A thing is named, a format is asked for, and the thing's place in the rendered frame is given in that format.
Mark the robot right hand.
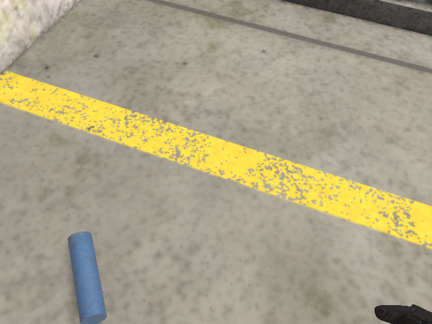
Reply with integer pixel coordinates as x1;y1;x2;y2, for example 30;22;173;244
375;304;432;324

